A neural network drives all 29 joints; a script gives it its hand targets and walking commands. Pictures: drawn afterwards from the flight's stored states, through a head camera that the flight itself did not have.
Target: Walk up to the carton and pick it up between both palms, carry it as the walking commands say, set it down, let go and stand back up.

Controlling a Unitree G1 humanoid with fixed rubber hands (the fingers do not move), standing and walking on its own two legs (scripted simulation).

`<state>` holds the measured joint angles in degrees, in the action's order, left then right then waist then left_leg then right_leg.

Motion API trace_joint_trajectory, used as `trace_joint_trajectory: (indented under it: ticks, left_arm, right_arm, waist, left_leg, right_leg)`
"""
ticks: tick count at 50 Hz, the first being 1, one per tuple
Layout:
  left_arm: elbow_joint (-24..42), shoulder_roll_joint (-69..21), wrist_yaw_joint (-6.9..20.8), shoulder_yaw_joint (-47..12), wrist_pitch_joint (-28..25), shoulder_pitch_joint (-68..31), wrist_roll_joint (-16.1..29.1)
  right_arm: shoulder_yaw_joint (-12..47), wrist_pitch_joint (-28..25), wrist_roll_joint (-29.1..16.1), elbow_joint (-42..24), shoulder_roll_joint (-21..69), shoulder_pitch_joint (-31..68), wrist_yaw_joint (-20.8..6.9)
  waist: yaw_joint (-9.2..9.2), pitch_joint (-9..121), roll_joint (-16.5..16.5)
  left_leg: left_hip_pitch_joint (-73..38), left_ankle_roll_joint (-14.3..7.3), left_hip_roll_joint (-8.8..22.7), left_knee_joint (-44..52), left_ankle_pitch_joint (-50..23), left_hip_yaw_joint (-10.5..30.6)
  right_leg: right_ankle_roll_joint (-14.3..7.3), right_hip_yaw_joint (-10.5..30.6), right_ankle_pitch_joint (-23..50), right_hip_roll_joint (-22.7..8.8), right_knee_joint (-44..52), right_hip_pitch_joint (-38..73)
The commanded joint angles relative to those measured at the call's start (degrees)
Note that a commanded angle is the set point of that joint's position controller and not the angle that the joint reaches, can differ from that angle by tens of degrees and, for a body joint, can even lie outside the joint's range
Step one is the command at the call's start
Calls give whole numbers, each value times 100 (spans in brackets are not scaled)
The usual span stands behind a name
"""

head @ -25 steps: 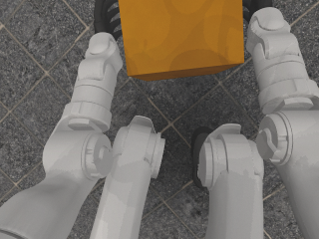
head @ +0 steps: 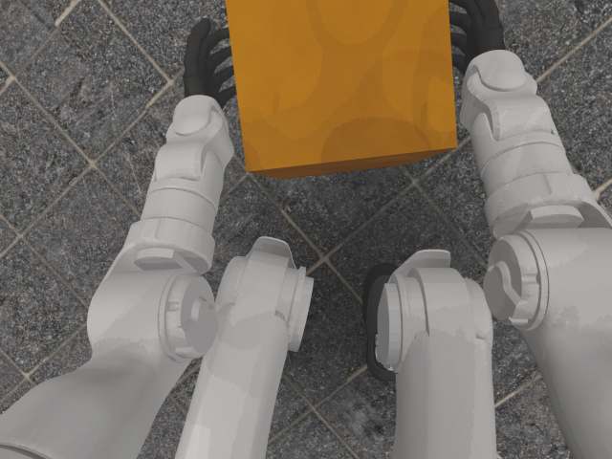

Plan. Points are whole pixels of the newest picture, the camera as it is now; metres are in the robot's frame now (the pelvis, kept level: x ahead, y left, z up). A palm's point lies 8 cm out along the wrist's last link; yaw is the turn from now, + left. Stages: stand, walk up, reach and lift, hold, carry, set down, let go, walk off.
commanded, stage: set down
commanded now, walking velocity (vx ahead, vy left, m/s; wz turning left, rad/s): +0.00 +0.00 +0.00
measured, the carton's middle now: (337, 90) +0.51 +0.00 -0.24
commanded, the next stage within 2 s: none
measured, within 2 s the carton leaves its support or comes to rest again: neither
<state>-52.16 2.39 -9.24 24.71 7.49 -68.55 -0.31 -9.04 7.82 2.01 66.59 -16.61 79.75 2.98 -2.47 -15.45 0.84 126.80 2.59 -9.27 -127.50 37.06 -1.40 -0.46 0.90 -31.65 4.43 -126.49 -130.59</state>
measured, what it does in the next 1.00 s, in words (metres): stands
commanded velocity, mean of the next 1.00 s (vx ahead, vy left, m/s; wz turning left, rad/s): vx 0.00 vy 0.00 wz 0.00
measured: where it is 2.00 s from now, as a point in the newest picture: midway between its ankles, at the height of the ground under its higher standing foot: (324, 341)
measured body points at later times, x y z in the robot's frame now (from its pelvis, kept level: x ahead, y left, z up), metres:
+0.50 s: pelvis +0.00 +0.00 +0.01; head +0.35 -0.02 +0.28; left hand +0.49 +0.16 -0.17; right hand +0.54 -0.16 -0.18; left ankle +0.10 +0.11 -0.33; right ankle +0.11 -0.11 -0.33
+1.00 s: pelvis -0.02 -0.01 +0.02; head +0.35 -0.01 +0.25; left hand +0.49 +0.19 -0.17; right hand +0.54 -0.18 -0.17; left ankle +0.10 +0.10 -0.33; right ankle +0.11 -0.11 -0.33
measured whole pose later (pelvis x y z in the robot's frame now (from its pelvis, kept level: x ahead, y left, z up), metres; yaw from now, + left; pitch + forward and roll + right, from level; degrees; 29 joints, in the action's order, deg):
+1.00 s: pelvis -0.02 -0.01 +0.02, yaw +0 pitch +30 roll +2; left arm -40.7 15.2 -11.8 7.6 9.2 -69.2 16.1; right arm 1.3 8.6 -17.1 50.2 -28.4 77.8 4.7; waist -3.1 -30.5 1.8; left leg 121.0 1.1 -5.8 -124.6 33.6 -1.7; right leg -1.8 -1.0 -29.4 2.6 -123.3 -123.7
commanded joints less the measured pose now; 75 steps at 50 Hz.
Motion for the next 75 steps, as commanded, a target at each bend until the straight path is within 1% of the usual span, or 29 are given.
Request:
trace_joint_trajectory:
  ticks: [1, 2, 3, 5, 6, 7, 9, 12, 18, 22, 35, 38, 42, 43, 48, 49, 50, 52, 54, 56, 60, 61, 63, 64, 67, 68, 71, 72, 75]
  left_arm:
    - [458, -4124, 1373, -2142, -111, -3528, 117]
    - [642, -3829, 1376, -2064, -143, -4233, 243]
    - [336, -3671, 1332, -1894, -100, -3697, 5]
    - [277, -3646, 1384, -1633, -120, -3660, -55]
    - [474, -3448, 1339, -1625, -147, -3560, -177]
    - [413, -3175, 1269, -1665, -194, -3477, -36]
    - [554, -3112, 1239, -1736, -211, -3530, 36]
    - [497, -2576, 1081, -1585, -293, -3321, -19]
    - [117, 192, 271, -764, -542, -1996, -32]
    - [243, 1200, -12, -833, -675, -1952, 392]
    - [-77, 1479, 26, -1593, -802, -1284, 1125]
    - [116, 1682, 50, -1270, -785, -1237, 1183]
    - [1029, 2030, -29, -1453, -660, -1816, 1259]
    - [1409, 2066, -65, -1349, -669, -1702, 1255]
    - [2843, 2000, -277, -1684, 24, -2361, 1698]
    - [2961, 2064, -362, -1671, 144, -2080, 1692]
    - [3274, 2336, -373, -1372, 239, -2357, 1638]
    - [2312, 2207, -334, -1339, 343, -2261, 1561]
    - [1363, 1786, -294, -1207, 428, -1699, 1469]
    - [1107, 1620, -239, -1182, 322, -1727, 1171]
    - [852, 1499, -173, -1014, 76, -1193, 813]
    - [264, 1366, -75, -1064, 79, -1074, 831]
    - [633, 1645, -22, -855, -91, -1035, 653]
    - [997, 1539, -52, -728, -138, -832, 530]
    - [1247, 1317, -15, -930, -153, -763, 520]
    - [2528, 1542, -19, -823, -200, -1160, 554]
    - [1537, 1156, 19, -1089, 43, -552, 639]
    - [1937, 1555, 29, -780, 55, -802, 469]
    - [2117, 1097, 24, -1098, 118, -202, 846]
  right_arm:
    - [1132, -235, -233, -684, 4308, 2658, -1095]
    - [1044, -221, -218, -709, 4232, 2882, -1104]
    - [890, -206, -267, -554, 4424, 2707, -1122]
    - [908, -236, -137, -558, 3969, 2745, -1086]
    - [887, -217, -216, -566, 4192, 2533, -1100]
    - [851, -278, -200, -723, 3903, 2670, -1038]
    - [827, -313, -270, -575, 3603, 2647, -979]
    - [766, -410, -290, -588, 3155, 2483, -845]
    - [142, -729, -362, -628, -512, 2119, 9]
    - [442, -770, -763, -729, -904, 1983, 191]
    - [507, -960, -1201, -663, -1486, 1238, 70]
    - [750, -917, -1441, -1034, -1669, 1524, -15]
    - [608, -762, -1507, -1298, -1884, 1719, 56]
    - [836, -741, -1749, -1925, -1745, 1619, 66]
    - [763, -91, -1886, -3051, -2207, 2096, 160]
    - [803, 21, -1932, -3440, -2297, 2188, 247]
    - [499, 110, -1656, -3621, -2490, 2307, 267]
    - [481, 269, -1573, -2780, -2238, 2315, 255]
    - [63, 231, -904, -2382, -2383, 2109, 209]
    - [-75, 143, -739, -1703, -2184, 1752, 90]
    - [351, 2, -895, -1393, -1400, 1122, -208]
    - [302, -34, -720, -680, -1329, 939, -238]
    - [550, -112, -954, -996, -899, 918, -340]
    - [79, -165, -757, -1477, -1196, 833, -273]
    - [132, -277, -868, -1732, -1212, 832, -324]
    - [121, -225, -874, -2065, -1283, 672, -315]
    - [-85, -68, -627, -1685, -1585, 508, -275]
    - [-179, -44, -652, -1869, -1700, 806, -246]
    - [70, -44, -684, -3003, -1538, 920, -230]
  waist:
    - [-52, 5286, -280]
    - [207, 5268, -496]
    - [-154, 5003, -238]
    - [-55, 5109, -570]
    - [-269, 4970, -407]
    - [-121, 5176, -751]
    - [-123, 5279, -298]
    - [-138, 5327, -393]
    - [-133, 5555, -267]
    - [-276, 5945, -562]
    - [39, 6454, -522]
    - [-233, 6900, -685]
    - [-169, 7675, -405]
    - [-443, 8542, -403]
    - [-39, 10637, -259]
    - [-247, 10949, -204]
    - [14, 10699, -578]
    - [-35, 8843, -595]
    - [325, 7837, -850]
    - [236, 7476, -456]
    - [-440, 8049, -316]
    - [-209, 7344, -626]
    - [-645, 7274, -830]
    - [-399, 7099, -692]
    - [-400, 7470, -463]
    - [-295, 8601, -540]
    - [-53, 7751, -511]
    - [-262, 7877, -301]
    - [-220, 8593, -863]
  left_leg:
    - [-1684, -32, -44, 1026, -1612, 4]
    - [-1883, -74, 22, 1079, -1528, 84]
    - [-1737, -52, 54, 1103, -1676, 9]
    - [-1309, -82, -7, 975, -1405, -104]
    - [-1254, -101, 52, 1126, -1289, -49]
    - [-1580, -87, 44, 1083, -1649, 44]
    - [-1588, 14, 58, 1038, -1695, -120]
    - [-1745, -30, 88, 1088, -1653, -30]
    - [-2162, 103, 242, 1145, -1639, -141]
    - [-2010, 54, 357, 1243, -1754, -68]
    - [-2420, -22, 563, 1238, -2447, 180]
    - [-2512, -51, 601, 1122, -2756, 120]
    - [-3054, -98, 643, 1298, -2353, 103]
    - [-3436, -133, 590, 1266, -2375, 14]
    - [-5100, -90, 544, 1403, -2796, -91]
    - [-5340, -104, 450, 1544, -2744, -154]
    - [-5147, -177, 434, 1647, -2424, -112]
    - [-3771, -265, 489, 1976, -1186, -195]
    - [-3196, -241, 480, 2158, -986, -84]
    - [-3251, -122, 518, 2388, -962, -51]
    - [-4047, -70, 492, 2513, -2034, -110]
    - [-3355, -129, 577, 2668, -1548, -63]
    - [-3175, -179, 523, 2847, -1686, -175]
    - [-3230, -102, 540, 2970, -2230, -103]
    - [-3384, -7, 535, 3172, -2652, -182]
    - [-4451, -24, 496, 3201, -2846, -38]
    - [-4353, 28, 556, 3684, -2209, -38]
    - [-4108, 54, 602, 3667, -2127, -72]
    - [-4869, -24, 467, 3913, -2777, -49]
  right_leg:
    - [-171, 129, 1420, 163, 690, 2880]
    - [-147, 52, 1242, 140, 676, 2745]
    - [-151, 145, 1403, 169, 774, 2703]
    - [-106, 112, 1347, 193, 774, 3069]
    - [-122, 138, 1318, 169, 719, 2860]
    - [-29, -11, 1510, 134, 650, 2826]
    - [-116, 96, 1563, 125, 725, 2902]
    - [-65, 100, 1541, 139, 756, 2960]
    - [19, 25, 1348, 11, 775, 3257]
    - [38, 114, 1549, -137, 890, 3456]
    - [31, 54, 2042, -282, 719, 3234]
    - [30, 240, 2431, -308, 653, 3704]
    - [-37, 176, 2097, -320, 758, 4229]
    - [-42, 205, 2059, -297, 842, 4652]
    - [-112, -53, 2474, -246, 977, 6073]
    - [-104, -24, 2376, -209, 1135, 6457]
    - [-58, -175, 2097, -164, 1164, 6278]
    - [-120, -28, 959, -238, 1609, 5565]
    - [-155, -49, 708, -173, 1858, 5190]
    - [-166, -91, 693, -189, 1928, 4938]
    - [-55, -10, 1503, -134, 2148, 4830]
    - [-24, -87, 1159, -159, 2228, 4521]
    - [80, -26, 1380, -146, 2374, 4679]
    - [50, -19, 1778, -111, 2498, 4311]
    - [34, -13, 2503, -30, 2663, 4849]
    - [2, 35, 2428, -39, 2804, 5133]
    - [-17, -110, 1613, -52, 3391, 4892]
    - [-67, 118, 1696, -117, 3430, 5177]
    - [15, -67, 2087, -8, 3677, 5941]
